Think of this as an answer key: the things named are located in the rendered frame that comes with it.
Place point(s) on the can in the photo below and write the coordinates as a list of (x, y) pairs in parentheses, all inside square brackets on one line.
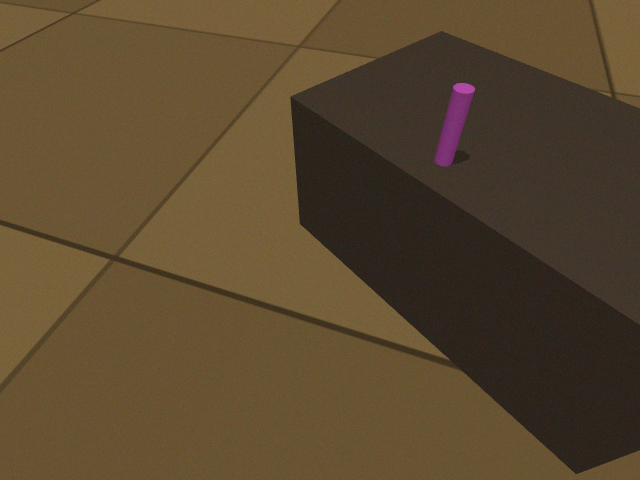
[(456, 114)]

